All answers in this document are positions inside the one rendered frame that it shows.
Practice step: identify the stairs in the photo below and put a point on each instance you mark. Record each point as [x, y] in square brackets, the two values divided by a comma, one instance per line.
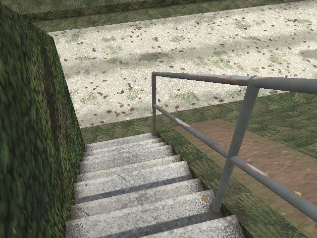
[136, 187]

